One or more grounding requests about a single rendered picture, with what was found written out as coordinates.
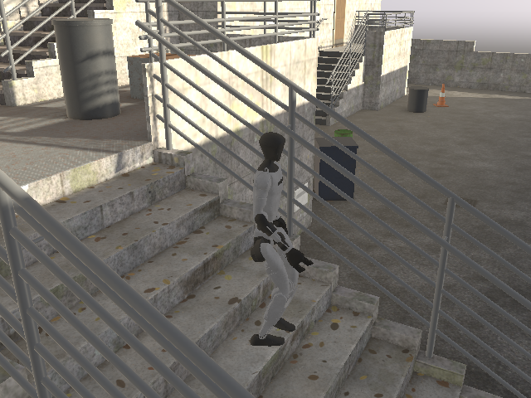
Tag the stairs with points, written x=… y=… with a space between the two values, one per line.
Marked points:
x=195 y=267
x=327 y=60
x=33 y=40

